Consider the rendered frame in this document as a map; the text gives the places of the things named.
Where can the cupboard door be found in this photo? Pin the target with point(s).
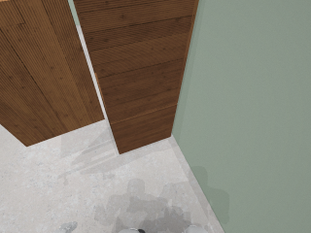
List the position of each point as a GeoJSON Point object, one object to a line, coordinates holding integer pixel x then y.
{"type": "Point", "coordinates": [46, 88]}

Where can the robot left hand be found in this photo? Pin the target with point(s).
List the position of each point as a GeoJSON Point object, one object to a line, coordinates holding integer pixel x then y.
{"type": "Point", "coordinates": [66, 227]}

